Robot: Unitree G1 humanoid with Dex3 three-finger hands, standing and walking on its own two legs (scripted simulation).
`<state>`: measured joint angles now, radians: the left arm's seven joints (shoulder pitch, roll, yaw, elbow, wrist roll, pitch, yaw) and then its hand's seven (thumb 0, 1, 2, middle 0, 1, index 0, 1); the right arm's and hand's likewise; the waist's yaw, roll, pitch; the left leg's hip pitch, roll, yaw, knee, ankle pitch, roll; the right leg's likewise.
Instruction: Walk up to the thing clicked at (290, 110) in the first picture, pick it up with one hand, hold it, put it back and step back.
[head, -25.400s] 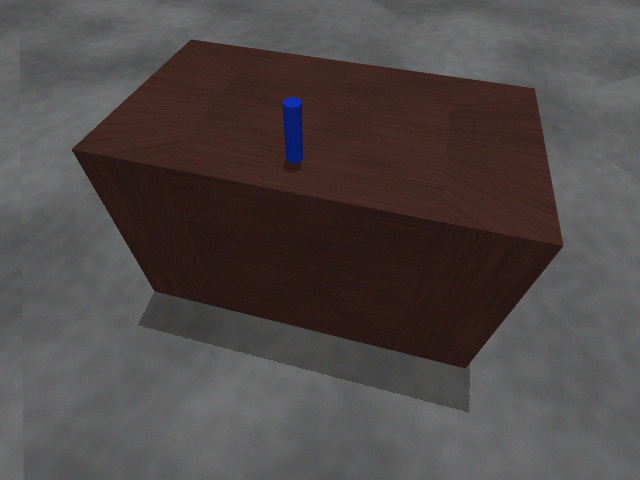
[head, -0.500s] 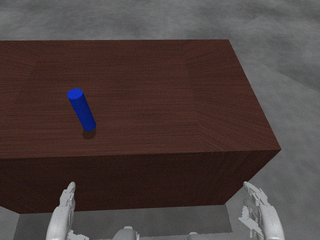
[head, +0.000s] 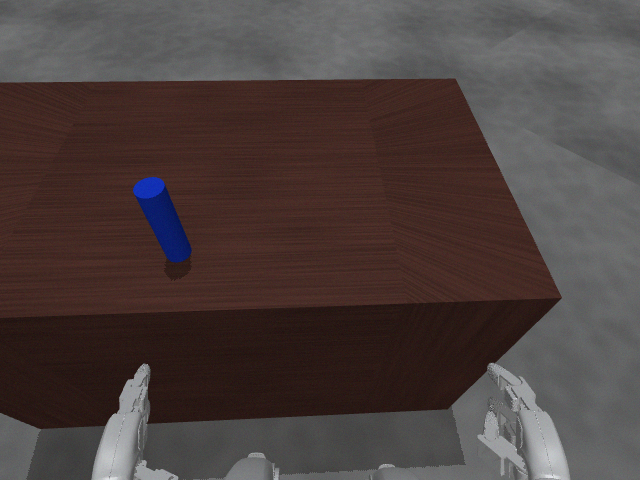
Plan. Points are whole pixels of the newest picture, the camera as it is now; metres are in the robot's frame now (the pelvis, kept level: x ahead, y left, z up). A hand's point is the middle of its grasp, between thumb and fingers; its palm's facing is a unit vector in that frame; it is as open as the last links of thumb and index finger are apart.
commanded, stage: home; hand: left
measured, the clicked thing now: (165, 223) +0.46 +0.24 +0.02
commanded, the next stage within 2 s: stand in 0.92 s
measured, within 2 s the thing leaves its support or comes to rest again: neither
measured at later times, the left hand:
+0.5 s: hand (176, 452) +0.17 +0.18 -0.04, palm faces +0.12 -0.97 -0.23, open 17.7 cm
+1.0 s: hand out of the picture +0.08 +0.26 -0.11, palm faces -0.01 -0.93 -0.37, open 17.7 cm
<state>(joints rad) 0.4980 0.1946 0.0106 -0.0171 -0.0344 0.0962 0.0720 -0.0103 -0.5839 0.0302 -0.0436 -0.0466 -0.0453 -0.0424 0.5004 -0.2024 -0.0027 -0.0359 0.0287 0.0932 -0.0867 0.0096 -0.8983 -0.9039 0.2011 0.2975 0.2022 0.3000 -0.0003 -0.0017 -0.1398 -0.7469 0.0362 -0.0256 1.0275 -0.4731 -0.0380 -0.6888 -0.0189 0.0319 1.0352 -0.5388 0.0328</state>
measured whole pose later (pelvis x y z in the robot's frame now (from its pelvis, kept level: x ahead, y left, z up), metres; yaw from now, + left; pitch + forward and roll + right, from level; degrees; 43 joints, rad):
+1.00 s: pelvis +0.00 +0.01 +0.03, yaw +1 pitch +0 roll +0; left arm 0.27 0.36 0.03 0.76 0.05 0.00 0.02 -0.01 -0.58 0.03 -0.04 -0.05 -0.05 -0.04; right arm 0.22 -0.33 -0.05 0.85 -0.05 -0.01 0.00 0.01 -0.90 -0.90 0.20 0.30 0.20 0.30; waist 0.01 -0.02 0.05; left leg -0.43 0.01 -0.03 0.82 -0.39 -0.02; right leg -0.36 -0.04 0.02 0.81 -0.45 0.03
